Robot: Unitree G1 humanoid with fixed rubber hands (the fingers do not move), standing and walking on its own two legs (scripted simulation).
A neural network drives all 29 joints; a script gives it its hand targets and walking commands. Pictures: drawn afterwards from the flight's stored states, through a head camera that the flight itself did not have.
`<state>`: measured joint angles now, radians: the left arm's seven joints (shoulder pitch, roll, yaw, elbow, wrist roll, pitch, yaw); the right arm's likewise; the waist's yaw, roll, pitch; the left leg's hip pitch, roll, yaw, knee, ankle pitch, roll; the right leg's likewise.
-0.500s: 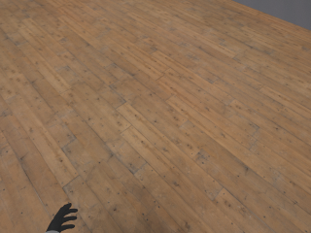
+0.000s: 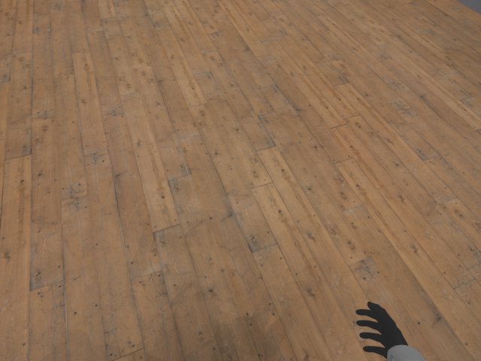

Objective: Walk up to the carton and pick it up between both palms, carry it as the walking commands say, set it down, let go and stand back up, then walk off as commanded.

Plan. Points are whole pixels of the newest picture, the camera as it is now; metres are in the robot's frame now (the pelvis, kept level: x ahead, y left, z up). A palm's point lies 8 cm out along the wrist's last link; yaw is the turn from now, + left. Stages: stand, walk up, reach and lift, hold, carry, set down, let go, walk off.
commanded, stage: walk up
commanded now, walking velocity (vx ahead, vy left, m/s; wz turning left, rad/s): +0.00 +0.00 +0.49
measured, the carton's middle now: out of the picture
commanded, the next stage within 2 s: none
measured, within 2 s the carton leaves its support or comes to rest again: neither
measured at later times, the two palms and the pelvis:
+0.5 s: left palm out of the picture +0.08 +0.27 -0.08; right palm out of the picture +0.05 -0.29 -0.11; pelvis -0.04 -0.02 +0.01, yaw +12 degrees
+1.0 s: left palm out of the picture -0.14 +0.24 -0.10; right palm (359, 340) +0.18 -0.20 -0.11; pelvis -0.06 -0.03 +0.01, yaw +28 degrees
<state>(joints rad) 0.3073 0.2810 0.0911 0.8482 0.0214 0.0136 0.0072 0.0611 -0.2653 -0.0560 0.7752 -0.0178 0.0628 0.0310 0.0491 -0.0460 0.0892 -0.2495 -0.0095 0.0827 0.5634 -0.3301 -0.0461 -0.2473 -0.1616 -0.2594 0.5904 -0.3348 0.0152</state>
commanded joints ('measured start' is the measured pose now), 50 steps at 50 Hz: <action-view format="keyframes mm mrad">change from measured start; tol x16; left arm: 1 -49 34 4 -112 0 18 6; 17 -232 53 -6 -128 3 49 0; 50 -48 172 33 -53 -14 5 1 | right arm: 1 196 -244 -64 2 6 -44 -28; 50 126 -113 -27 49 -3 -25 -3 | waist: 1 -102 348 -178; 23 -82 235 -122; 27 -31 -276 -108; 50 -92 -47 -150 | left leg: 1 378 418 -430 -160 1065 215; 14 81 186 -327 -270 329 195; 22 39 186 -460 -240 414 183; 25 -120 114 -445 -127 253 102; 27 -380 -68 -168 269 -189 23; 35 -300 7 -97 542 47 -23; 47 -133 12 13 149 -74 -1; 50 77 23 -4 -144 138 35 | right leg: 1 -372 24 150 461 -295 38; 12 -291 71 227 450 10 61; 23 -5 169 222 -16 -72 36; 27 228 -327 611 -383 222 -131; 34 125 -82 203 -281 511 -70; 44 225 -176 198 -200 684 -96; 50 126 -150 115 20 512 -39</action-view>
